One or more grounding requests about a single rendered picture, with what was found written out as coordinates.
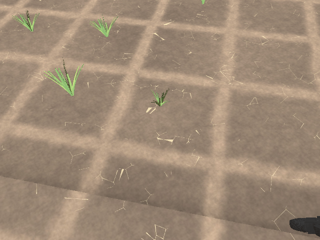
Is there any right robot hand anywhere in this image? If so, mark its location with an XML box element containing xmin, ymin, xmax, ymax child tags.
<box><xmin>289</xmin><ymin>216</ymin><xmax>320</xmax><ymax>237</ymax></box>

